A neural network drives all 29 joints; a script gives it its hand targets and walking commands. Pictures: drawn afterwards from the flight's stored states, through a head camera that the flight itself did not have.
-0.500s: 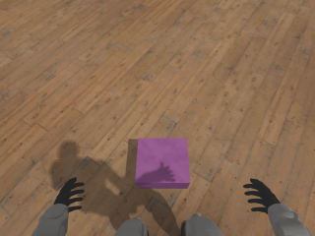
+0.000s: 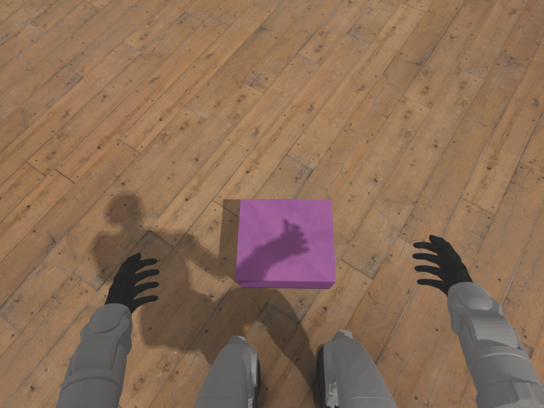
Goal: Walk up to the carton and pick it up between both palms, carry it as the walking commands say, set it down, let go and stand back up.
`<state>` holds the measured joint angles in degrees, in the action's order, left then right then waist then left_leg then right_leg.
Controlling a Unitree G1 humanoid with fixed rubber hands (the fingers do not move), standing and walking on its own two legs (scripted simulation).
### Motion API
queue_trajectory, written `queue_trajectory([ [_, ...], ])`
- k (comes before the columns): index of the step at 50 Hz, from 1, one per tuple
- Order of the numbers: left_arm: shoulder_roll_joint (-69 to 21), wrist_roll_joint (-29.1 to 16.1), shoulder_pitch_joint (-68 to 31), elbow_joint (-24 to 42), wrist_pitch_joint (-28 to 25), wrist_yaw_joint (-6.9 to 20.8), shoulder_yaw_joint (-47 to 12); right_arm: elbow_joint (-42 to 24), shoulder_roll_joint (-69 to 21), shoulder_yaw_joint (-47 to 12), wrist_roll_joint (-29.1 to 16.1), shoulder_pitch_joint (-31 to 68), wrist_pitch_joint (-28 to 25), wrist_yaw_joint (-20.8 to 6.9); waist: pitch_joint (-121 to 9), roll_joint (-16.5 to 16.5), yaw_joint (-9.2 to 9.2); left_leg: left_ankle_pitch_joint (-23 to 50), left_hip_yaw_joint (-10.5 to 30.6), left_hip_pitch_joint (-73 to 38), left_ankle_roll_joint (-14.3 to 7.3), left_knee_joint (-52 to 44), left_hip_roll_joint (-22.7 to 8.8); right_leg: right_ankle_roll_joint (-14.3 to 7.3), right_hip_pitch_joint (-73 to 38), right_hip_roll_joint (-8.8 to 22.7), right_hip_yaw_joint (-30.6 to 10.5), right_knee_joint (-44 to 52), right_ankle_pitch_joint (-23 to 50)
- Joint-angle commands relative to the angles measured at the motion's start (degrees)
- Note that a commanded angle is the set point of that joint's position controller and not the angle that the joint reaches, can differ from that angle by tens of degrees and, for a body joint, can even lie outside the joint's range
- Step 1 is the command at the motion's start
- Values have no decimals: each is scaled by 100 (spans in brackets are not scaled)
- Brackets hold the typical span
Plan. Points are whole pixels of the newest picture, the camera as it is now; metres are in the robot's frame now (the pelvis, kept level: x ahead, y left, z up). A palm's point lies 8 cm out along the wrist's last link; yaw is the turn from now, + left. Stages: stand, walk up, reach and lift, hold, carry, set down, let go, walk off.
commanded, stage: reach and lift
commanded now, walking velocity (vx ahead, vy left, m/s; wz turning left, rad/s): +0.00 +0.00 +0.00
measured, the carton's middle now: (285, 244) +0.48 +0.01 -0.62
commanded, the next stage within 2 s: none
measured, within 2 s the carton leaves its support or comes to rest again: neither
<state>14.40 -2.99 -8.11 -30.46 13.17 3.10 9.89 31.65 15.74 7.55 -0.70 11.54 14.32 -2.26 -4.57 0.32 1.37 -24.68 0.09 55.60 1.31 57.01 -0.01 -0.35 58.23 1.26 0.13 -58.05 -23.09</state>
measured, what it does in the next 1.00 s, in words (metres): lowers itself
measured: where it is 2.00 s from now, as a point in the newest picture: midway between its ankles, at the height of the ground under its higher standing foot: (289, 401)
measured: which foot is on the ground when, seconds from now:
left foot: down 0.00-1.00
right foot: down 0.00-1.00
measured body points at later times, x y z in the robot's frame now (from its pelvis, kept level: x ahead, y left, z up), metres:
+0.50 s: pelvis -0.06 +0.02 -0.03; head +0.21 +0.01 +0.33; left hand +0.41 +0.25 -0.13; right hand +0.41 -0.25 -0.12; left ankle +0.02 +0.13 -0.67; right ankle +0.03 -0.11 -0.67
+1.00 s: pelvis -0.04 +0.01 -0.05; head +0.28 +0.01 +0.26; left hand +0.49 +0.25 -0.17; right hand +0.49 -0.24 -0.16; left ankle +0.02 +0.13 -0.67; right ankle +0.03 -0.11 -0.67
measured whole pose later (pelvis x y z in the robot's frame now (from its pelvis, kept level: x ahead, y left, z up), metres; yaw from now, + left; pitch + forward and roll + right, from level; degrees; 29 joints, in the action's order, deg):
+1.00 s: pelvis -0.04 +0.01 -0.05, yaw +1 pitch +48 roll +0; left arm 20.7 -0.1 -63.5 -49.1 9.7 4.0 20.2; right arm 51.2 20.7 22.4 1.5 64.4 9.9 -4.7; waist -4.1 0.3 -0.8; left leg -19.2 1.9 91.8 1.2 62.6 0.9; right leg 0.3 92.8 0.5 -0.2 -61.5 -17.1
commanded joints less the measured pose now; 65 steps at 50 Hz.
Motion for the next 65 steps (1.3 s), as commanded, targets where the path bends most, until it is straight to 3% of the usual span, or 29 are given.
queue_trajectory([
  [1, 743, -58, -1008, 396, 116, -117, 238, -243, 956, 249, -108, 1338, 2, -145, -2334, 105, 34, 1381, -327, -270, 60, -684, 228, 111, -2178, -254, -79, 501, 1528],
  [11, 802, -127, -3489, -595, 262, -181, 294, 1226, 1580, 563, -268, 3600, -34, -375, -3075, 3, -65, 1103, -240, -360, 176, -491, 147, 81, -907, -215, 153, 386, 1042],
  [21, 1098, -43, -5365, -980, 208, -244, 610, 1440, 1785, 897, -230, 5385, -142, -387, -4129, 62, -78, 922, -170, -105, 115, -303, 180, 98, -637, -247, 233, 241, 923],
  [26, 1252, -44, -5985, -1135, 115, -212, 751, 1464, 1801, 1022, -190, 5907, -182, -324, -4661, 99, -117, 1312, -143, 83, 79, -123, 213, 128, -640, -289, 219, 80, 1410],
  [37, 1583, 51, -6948, -1403, -219, -17, 988, 1550, 1636, 1257, 13, 6815, -366, -183, -5528, 94, -150, 2391, -176, 917, 54, 87, 300, 180, -1281, -310, 9, -278, 3221],
  [45, 1525, 271, -6630, -1324, -424, 87, 1131, 1410, 1423, 1534, 237, 6405, -493, -218, -6065, 15, -195, 3154, -147, 1175, 47, 180, 306, 121, -1287, -296, -36, -460, 4182],
  [49, 1420, 303, -6640, -1246, -470, 91, 1107, 1357, 1384, 1621, 230, 6329, -560, -244, -5855, -103, -254, 3092, -94, 1239, 50, 406, 270, 99, -431, -294, 37, -590, 3734],
  [57, 1388, 251, -7170, -1567, -343, 8, 1068, 1702, 1416, 1500, 87, 6891, -517, -224, -5312, -184, -282, 1893, -171, 2056, 47, 1307, 295, 177, 1096, -322, 208, -1396, 2123],
  [65, 1723, 17, -7474, -1577, -249, -152, 874, 1676, 1693, 1270, -146, 7199, -403, -53, -6134, -117, -342, 1619, -311, 2696, 90, 2350, 387, 197, 1311, -353, 314, -2437, 2058],
])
